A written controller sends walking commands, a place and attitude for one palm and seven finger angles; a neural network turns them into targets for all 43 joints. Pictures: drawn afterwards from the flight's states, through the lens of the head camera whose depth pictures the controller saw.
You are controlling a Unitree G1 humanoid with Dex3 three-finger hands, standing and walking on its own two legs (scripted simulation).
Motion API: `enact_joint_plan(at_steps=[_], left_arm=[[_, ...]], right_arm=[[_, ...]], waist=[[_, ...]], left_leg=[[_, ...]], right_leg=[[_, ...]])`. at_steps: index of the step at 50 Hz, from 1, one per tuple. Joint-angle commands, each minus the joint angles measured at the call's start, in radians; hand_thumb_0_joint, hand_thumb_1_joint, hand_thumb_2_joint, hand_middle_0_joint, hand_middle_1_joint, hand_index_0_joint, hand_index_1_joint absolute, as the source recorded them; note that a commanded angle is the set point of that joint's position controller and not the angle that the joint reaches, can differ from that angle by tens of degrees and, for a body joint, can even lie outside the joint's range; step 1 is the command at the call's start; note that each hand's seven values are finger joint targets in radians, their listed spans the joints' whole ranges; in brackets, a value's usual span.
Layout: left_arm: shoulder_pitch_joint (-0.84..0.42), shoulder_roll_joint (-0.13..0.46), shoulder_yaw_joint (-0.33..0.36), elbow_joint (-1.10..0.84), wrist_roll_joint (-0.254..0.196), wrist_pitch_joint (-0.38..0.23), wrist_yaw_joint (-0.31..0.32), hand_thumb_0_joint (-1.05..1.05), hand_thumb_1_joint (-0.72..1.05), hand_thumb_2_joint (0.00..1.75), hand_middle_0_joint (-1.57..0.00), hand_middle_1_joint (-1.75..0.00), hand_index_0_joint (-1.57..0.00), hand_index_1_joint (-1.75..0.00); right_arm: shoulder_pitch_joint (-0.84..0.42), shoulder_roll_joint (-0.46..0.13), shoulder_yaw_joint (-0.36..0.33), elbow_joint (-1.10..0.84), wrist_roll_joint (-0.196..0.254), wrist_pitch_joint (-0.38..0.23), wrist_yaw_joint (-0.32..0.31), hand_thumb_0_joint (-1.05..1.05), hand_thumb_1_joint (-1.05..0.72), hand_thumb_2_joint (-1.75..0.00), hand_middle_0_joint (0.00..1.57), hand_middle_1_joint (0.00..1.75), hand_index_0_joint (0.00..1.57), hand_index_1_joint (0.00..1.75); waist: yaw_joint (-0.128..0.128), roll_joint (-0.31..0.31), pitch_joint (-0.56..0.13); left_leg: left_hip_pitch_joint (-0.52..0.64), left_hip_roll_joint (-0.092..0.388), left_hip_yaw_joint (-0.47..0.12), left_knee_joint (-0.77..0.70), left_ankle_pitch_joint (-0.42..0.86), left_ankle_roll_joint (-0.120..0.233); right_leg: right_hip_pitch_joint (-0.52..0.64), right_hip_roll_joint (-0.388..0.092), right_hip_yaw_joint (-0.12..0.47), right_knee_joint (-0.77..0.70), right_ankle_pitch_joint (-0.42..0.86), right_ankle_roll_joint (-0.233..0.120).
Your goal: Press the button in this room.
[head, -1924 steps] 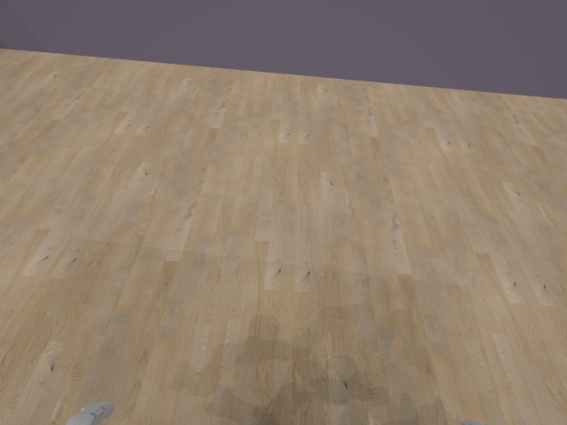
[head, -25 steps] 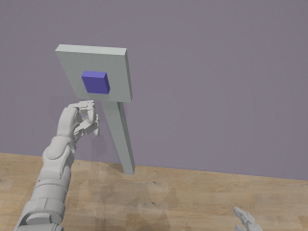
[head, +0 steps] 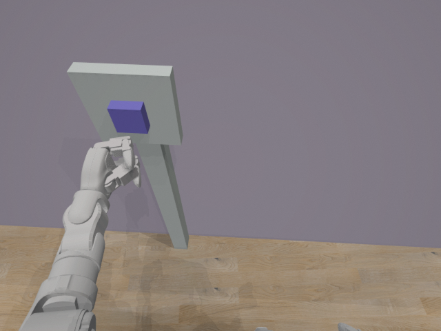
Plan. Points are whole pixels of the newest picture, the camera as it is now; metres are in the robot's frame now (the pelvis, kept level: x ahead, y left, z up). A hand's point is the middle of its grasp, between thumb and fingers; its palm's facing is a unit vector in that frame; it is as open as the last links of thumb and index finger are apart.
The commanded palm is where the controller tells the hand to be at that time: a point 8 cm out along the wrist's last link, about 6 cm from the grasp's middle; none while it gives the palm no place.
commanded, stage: aim a knuckle at the button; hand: left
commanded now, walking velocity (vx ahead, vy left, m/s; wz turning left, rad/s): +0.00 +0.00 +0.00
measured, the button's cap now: (130, 116) +0.49 +0.18 +0.11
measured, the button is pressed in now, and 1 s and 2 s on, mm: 0 0 11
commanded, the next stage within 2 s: press the button with the knuckle in 0.36 s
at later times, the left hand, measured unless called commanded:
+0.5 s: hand (140, 168) +0.39 +0.15 +0.07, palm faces -0.05 -1.00 -0.01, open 3.1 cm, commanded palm +0.37 +0.21 +0.08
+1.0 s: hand (142, 152) +0.43 +0.16 +0.07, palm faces -0.04 -1.00 -0.02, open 3.0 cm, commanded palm +0.41 +0.21 +0.08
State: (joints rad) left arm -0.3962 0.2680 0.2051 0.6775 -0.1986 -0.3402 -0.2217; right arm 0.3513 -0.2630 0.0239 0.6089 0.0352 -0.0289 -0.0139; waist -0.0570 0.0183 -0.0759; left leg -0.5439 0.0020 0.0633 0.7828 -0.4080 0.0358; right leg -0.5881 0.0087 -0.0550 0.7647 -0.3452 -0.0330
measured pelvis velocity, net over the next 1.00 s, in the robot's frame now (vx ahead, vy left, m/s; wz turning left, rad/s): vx -0.01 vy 0.00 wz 0.01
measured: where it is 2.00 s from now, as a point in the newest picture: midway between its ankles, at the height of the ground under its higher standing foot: outside the picture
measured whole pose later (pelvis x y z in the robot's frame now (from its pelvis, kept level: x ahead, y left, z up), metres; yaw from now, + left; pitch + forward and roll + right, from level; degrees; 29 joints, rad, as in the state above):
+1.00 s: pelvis -0.01 +0.00 -0.01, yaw +0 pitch +12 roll +0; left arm -0.64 0.31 0.24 0.95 -0.16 -0.37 -0.22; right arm 0.35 -0.27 0.03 0.62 0.03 -0.01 -0.02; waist -0.08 0.01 -0.08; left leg -0.62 0.00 0.05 0.83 -0.41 0.03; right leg -0.66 0.01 -0.06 0.81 -0.35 -0.04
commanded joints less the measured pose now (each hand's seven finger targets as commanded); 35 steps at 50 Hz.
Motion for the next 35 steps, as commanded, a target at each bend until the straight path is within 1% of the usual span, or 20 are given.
enact_joint_plan(at_steps=[1, 3, 4, 6, 9, 10, 11, 12, 13, 15, 18, 20, 22, 23, 24, 26, 27, 30, 34, 35], left_arm=[[-0.448, 0.163, 0.014, -0.158, -0.001, -0.055, 0.011, 0.0, 0.9, 0.9, -1.3, -1.5, -1.3, -1.5], [-0.466, 0.165, 0.018, -0.124, 0.007, -0.045, 0.015, 0.0, 0.9, 0.9, -1.3, -1.5, -1.3, -1.5], [-0.461, 0.184, 0.035, -0.12, 0.01, -0.045, 0.018, 0.0, 0.9, 0.9, -1.3, -1.5, -1.3, -1.5], [-0.471, 0.172, 0.021, -0.147, 0.011, -0.052, 0.017, 0.0, 0.9, 0.9, -1.3, -1.5, -1.3, -1.5], [-0.494, 0.175, 0.027, -0.174, 0.007, -0.073, 0.022, 0.0, 0.9, 0.9, -1.3, -1.5, -1.3, -1.5], [-0.481, 0.158, 0.022, -0.174, 0.001, -0.074, 0.023, 0.0, 0.9, 0.9, -1.3, -1.5, -1.3, -1.5], [-0.464, 0.177, 0.033, -0.147, 0.002, -0.072, 0.023, 0.0, 0.9, 0.9, -1.3, -1.5, -1.3, -1.5], [-0.464, 0.175, 0.034, -0.126, 0.003, -0.068, 0.024, 0.0, 0.9, 0.9, -1.3, -1.5, -1.3, -1.5], [-0.467, 0.183, 0.041, -0.102, 0.006, -0.063, 0.027, 0.0, 0.9, 0.9, -1.3, -1.5, -1.3, -1.5], [-0.469, 0.162, 0.018, -0.071, 0.016, -0.051, 0.025, 0.0, 0.9, 0.9, -1.3, -1.5, -1.3, -1.5], [-0.464, 0.139, 0.005, -0.093, 0.018, -0.051, 0.025, 0.0, 0.9, 0.9, -1.3, -1.5, -1.3, -1.5], [-0.478, 0.162, 0.023, -0.119, 0.013, -0.058, 0.026, 0.0, 0.9, 0.9, -1.3, -1.5, -1.3, -1.5], [-0.454, 0.174, 0.039, -0.153, 0.004, -0.067, 0.023, 0.0, 0.9, 0.9, -1.3, -1.5, -1.3, -1.5], [-0.456, 0.163, 0.029, -0.175, 0.003, -0.071, 0.021, 0.0, 0.9, 0.9, -1.3, -1.5, -1.3, -1.5], [-0.486, 0.19, 0.049, -0.186, 0.0, -0.075, 0.024, 0.0, 0.9, 0.9, -1.3, -1.5, -1.3, -1.5], [-0.505, 0.204, 0.048, -0.172, 0.009, -0.079, 0.028, 0.0, 0.9, 0.9, -1.3, -1.5, -1.3, -1.5], [-0.534, 0.176, 0.02, -0.163, 0.014, -0.078, 0.028, 0.0, 0.9, 0.9, -1.3, -1.5, -1.3, -1.5], [-0.576, 0.178, 0.014, -0.097, 0.024, -0.072, 0.03, 0.0, 0.9, 0.9, -1.3, -1.5, -1.3, -1.5], [-0.615, 0.184, 0.026, -0.021, 0.016, -0.059, 0.019, 0.0, 0.9, 0.9, -1.3, -1.5, -1.3, -1.5], [-0.608, 0.202, 0.046, -0.005, 0.014, -0.058, 0.017, 0.0, 0.9, 0.9, -1.3, -1.5, -1.3, -1.5]], right_arm=[[-0.003, -0.139, -0.051, -0.1, 0.006, -0.04, -0.016, 0.0, -0.9, -0.9, 0.2, 0.3, 0.2, 0.3], [-0.011, -0.138, -0.049, -0.102, 0.007, -0.04, -0.017, 0.0, -0.9, -0.9, 0.2, 0.3, 0.2, 0.3], [-0.012, -0.14, -0.05, -0.105, 0.007, -0.039, -0.018, 0.0, -0.9, -0.9, 0.2, 0.3, 0.2, 0.3], [-0.012, -0.136, -0.047, -0.114, 0.003, -0.041, -0.017, 0.0, -0.9, -0.9, 0.2, 0.3, 0.2, 0.3], [-0.019, -0.132, -0.045, -0.117, 0.003, -0.046, -0.015, 0.0, -0.9, -0.9, 0.2, 0.3, 0.2, 0.3], [-0.021, -0.13, -0.045, -0.121, 0.002, -0.048, -0.014, 0.0, -0.9, -0.9, 0.2, 0.3, 0.2, 0.3], [-0.014, -0.135, -0.044, -0.119, 0.001, -0.045, -0.014, 0.0, -0.9, -0.9, 0.2, 0.3, 0.2, 0.3], [-0.017, -0.136, -0.044, -0.119, 0.003, -0.043, -0.014, 0.0, -0.9, -0.9, 0.2, 0.3, 0.2, 0.3], [-0.019, -0.137, -0.043, -0.118, 0.004, -0.041, -0.014, 0.0, -0.9, -0.9, 0.2, 0.3, 0.2, 0.3], [-0.02, -0.137, -0.041, -0.118, 0.006, -0.038, -0.013, 0.0, -0.9, -0.9, 0.2, 0.3, 0.2, 0.3], [-0.017, -0.136, -0.045, -0.13, 0.004, -0.038, -0.007, 0.0, -0.9, -0.9, 0.2, 0.3, 0.2, 0.3], [-0.009, -0.139, -0.046, -0.13, 0.002, -0.037, -0.008, 0.0, -0.9, -0.9, 0.2, 0.3, 0.2, 0.3], [-0.009, -0.138, -0.049, -0.135, 0.001, -0.037, -0.008, 0.0, -0.9, -0.9, 0.2, 0.3, 0.2, 0.3], [-0.011, -0.135, -0.048, -0.137, 0.001, -0.038, -0.008, 0.0, -0.9, -0.9, 0.2, 0.3, 0.2, 0.3], [-0.01, -0.135, -0.048, -0.13, 0.001, -0.038, -0.011, 0.0, -0.9, -0.9, 0.2, 0.3, 0.2, 0.3], [-0.008, -0.137, -0.046, -0.12, 0.001, -0.035, -0.015, 0.0, -0.9, -0.9, 0.2, 0.3, 0.2, 0.3], [-0.01, -0.132, -0.044, -0.116, 0.002, -0.035, -0.015, 0.0, -0.9, -0.9, 0.2, 0.3, 0.2, 0.3], [-0.002, -0.135, -0.044, -0.095, 0.004, -0.034, -0.018, 0.0, -0.9, -0.9, 0.2, 0.3, 0.2, 0.3], [0.016, -0.143, -0.045, -0.087, 0.002, -0.033, -0.021, 0.0, -0.9, -0.9, 0.2, 0.3, 0.2, 0.3], [0.019, -0.145, -0.046, -0.088, 0.002, -0.032, -0.021, 0.0, -0.9, -0.9, 0.2, 0.3, 0.2, 0.3]], waist=[[-0.038, -0.038, -0.235], [-0.029, -0.02, -0.227], [-0.02, -0.017, -0.248], [-0.013, 0.013, -0.312], [-0.006, 0.049, -0.349], [-0.005, 0.032, -0.35], [-0.006, -0.022, -0.337], [-0.01, -0.036, -0.315], [-0.011, -0.031, -0.286], [-0.014, -0.01, -0.245], [-0.007, 0.01, -0.287], [-0.007, -0.021, -0.319], [0.005, -0.034, -0.357], [0.003, -0.012, -0.372], [-0.003, -0.02, -0.365], [-0.011, -0.014, -0.328], [-0.024, 0.005, -0.309], [-0.036, 0.026, -0.268], [-0.042, -0.021, -0.309], [-0.033, -0.02, -0.325]], left_leg=[[0.071, 0.001, -0.07, -0.105, 0.198, -0.007], [0.062, -0.004, -0.073, -0.114, 0.159, -0.009], [0.067, -0.005, -0.075, -0.112, 0.161, -0.009], [0.098, -0.006, -0.077, -0.106, 0.202, -0.011], [0.138, -0.002, -0.085, -0.101, 0.251, -0.019], [0.139, -0.002, -0.084, -0.1, 0.258, -0.019], [0.117, 0.0, -0.086, -0.096, 0.255, -0.015], [0.094, -0.001, -0.082, -0.099, 0.242, -0.014], [0.073, -0.003, -0.077, -0.103, 0.21, -0.014], [0.057, -0.005, -0.08, -0.108, 0.182, -0.015], [0.087, -0.005, -0.08, -0.099, 0.218, -0.016], [0.086, -0.004, -0.081, -0.094, 0.237, -0.015], [0.092, -0.005, -0.075, -0.088, 0.28, -0.014], [0.107, -0.005, -0.07, -0.087, 0.294, -0.013], [0.101, -0.005, -0.07, -0.085, 0.288, -0.012], [0.087, -0.003, -0.074, -0.087, 0.265, -0.012], [0.09, -0.002, -0.074, -0.089, 0.25, -0.012], [0.081, -0.003, -0.08, -0.089, 0.204, -0.013], [0.067, -0.007, -0.08, -0.082, 0.21, -0.011], [0.06, -0.009, -0.077, -0.079, 0.211, -0.011]], right_leg=[[0.147, 0.01, 0.043, -0.096, 0.217, 0.011], [0.141, 0.005, 0.043, -0.098, 0.175, 0.008], [0.149, 0.004, 0.044, -0.095, 0.173, 0.006], [0.171, 0.005, 0.043, -0.079, 0.209, 0.001], [0.17, 0.007, 0.039, -0.063, 0.245, -0.002], [0.174, 0.008, 0.037, -0.065, 0.253, 0.0], [0.183, 0.011, 0.038, -0.064, 0.257, 0.0], [0.181, 0.009, 0.04, -0.067, 0.255, 0.003], [0.171, 0.008, 0.04, -0.073, 0.231, 0.005], [0.143, 0.006, 0.037, -0.075, 0.202, 0.002], [0.143, 0.006, 0.035, -0.066, 0.225, -0.001], [0.172, 0.007, 0.038, -0.062, 0.25, 0.001], [0.214, 0.006, 0.044, -0.055, 0.3, 0.001], [0.221, 0.006, 0.047, -0.055, 0.319, 0.002], [0.222, 0.006, 0.05, -0.058, 0.319, 0.005], [0.2, 0.009, 0.049, -0.059, 0.289, 0.003], [0.174, 0.009, 0.047, -0.063, 0.275, 0.005], [0.128, 0.009, 0.043, -0.071, 0.221, 0.003], [0.152, 0.008, 0.045, -0.068, 0.239, 0.005], [0.162, 0.007, 0.049, -0.066, 0.242, 0.005]])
